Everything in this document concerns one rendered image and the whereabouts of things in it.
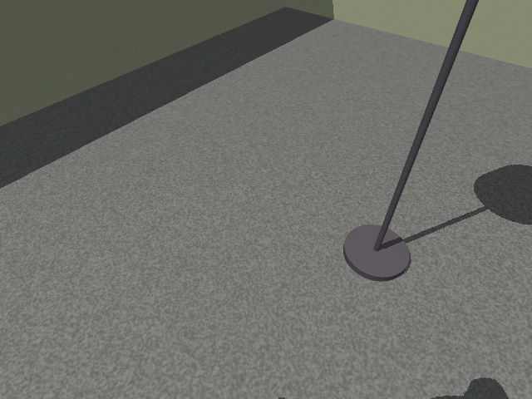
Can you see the floor lamp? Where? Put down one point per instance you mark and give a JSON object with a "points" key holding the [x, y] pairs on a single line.
{"points": [[376, 252]]}

